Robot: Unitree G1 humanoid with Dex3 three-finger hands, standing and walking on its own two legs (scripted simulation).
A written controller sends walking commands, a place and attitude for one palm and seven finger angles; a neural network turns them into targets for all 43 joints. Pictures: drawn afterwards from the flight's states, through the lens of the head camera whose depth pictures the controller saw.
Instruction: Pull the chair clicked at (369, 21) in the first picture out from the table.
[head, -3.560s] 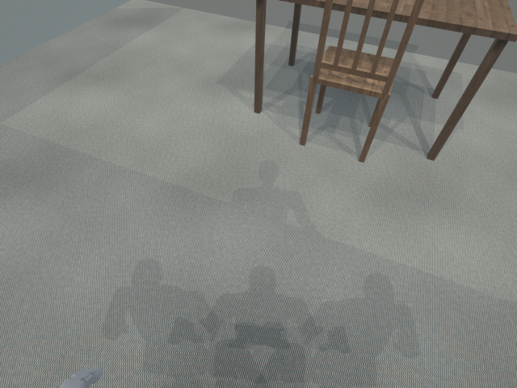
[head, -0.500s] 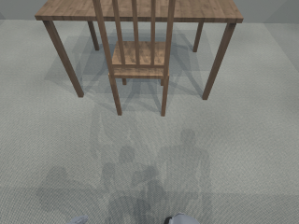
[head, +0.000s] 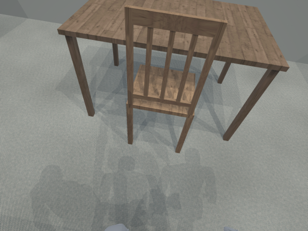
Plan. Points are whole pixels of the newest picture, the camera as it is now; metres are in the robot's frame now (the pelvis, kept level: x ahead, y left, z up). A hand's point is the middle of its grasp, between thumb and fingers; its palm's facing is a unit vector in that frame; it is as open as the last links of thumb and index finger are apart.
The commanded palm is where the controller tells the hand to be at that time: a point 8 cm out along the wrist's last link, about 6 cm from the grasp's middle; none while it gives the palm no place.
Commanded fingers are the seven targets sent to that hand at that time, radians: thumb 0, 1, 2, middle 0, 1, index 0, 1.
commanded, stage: take the last steps up to it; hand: left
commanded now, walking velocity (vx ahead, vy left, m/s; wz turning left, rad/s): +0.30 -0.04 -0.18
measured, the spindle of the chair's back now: (166, 69) +0.78 +0.01 -0.04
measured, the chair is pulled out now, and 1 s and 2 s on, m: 0.00 0.00 0.00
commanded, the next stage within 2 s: come to a stop and stand still in 0.68 s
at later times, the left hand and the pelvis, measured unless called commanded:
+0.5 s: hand (118, 195) +0.24 +0.12 -0.15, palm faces -0.04 -0.97 -0.22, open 7.3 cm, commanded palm none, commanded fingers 0.00 0.90 0.90 -0.20 -0.30 -0.20 -0.30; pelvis +0.16 -0.06 +0.01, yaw -4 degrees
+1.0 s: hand (122, 179) +0.30 +0.12 -0.17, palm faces -0.02 -0.99 -0.14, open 7.3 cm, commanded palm none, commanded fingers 0.00 0.90 0.90 -0.20 -0.30 -0.20 -0.30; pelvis +0.30 -0.04 +0.02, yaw -5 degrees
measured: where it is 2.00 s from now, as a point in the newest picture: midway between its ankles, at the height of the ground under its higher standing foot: (161, 221)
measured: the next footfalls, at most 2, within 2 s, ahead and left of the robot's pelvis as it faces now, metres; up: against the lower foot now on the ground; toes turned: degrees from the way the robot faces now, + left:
right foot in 0.42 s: +0.22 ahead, -0.16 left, +0.00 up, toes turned -13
left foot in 0.82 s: +0.36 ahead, +0.03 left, +0.00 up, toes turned -2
